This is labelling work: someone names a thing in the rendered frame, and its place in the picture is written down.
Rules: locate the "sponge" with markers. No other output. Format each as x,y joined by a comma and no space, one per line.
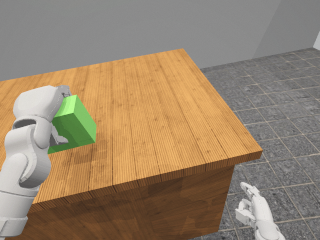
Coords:
73,122

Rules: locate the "right robot hand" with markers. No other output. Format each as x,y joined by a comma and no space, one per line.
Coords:
251,212

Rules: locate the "right robot forearm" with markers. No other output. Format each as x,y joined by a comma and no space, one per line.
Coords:
267,230

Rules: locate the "table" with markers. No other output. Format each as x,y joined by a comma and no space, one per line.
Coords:
164,154

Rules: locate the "left robot hand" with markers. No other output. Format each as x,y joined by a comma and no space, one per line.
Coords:
43,102

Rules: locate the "left robot forearm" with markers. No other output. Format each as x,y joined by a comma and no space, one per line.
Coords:
25,168

